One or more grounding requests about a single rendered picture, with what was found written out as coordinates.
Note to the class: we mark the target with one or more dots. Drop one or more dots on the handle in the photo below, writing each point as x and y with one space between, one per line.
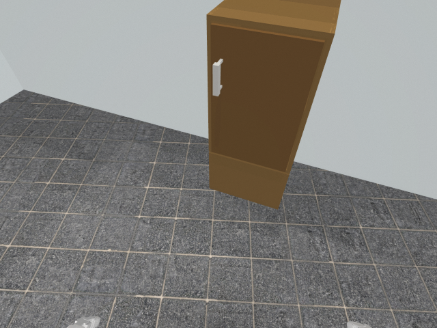
216 78

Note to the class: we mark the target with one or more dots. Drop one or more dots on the cupboard door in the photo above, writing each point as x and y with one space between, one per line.
266 79

